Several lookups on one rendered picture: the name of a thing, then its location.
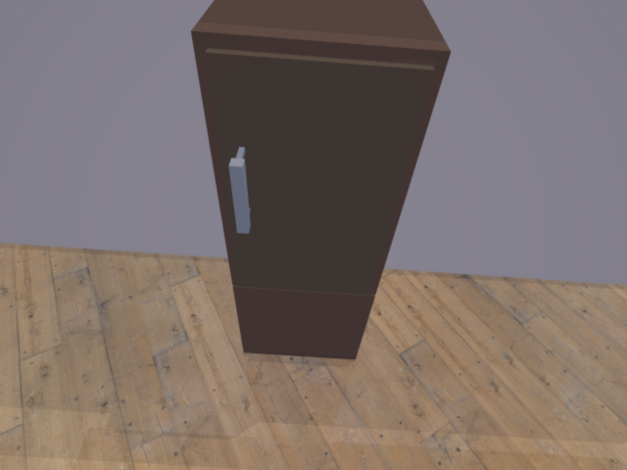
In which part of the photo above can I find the cupboard door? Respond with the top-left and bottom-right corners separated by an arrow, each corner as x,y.
205,48 -> 434,295

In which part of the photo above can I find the handle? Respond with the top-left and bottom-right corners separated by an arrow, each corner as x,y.
229,147 -> 251,234

